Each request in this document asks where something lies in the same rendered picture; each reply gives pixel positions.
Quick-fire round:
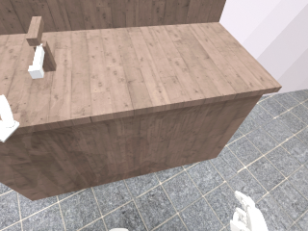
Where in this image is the robot left hand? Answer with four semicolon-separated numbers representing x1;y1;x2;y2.
0;94;19;142

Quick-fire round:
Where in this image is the counter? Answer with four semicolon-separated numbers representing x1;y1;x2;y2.
0;0;282;201

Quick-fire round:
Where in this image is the tap lever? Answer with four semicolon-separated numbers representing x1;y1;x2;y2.
28;46;45;79

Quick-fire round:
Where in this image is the robot right hand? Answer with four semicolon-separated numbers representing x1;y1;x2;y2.
230;191;269;231

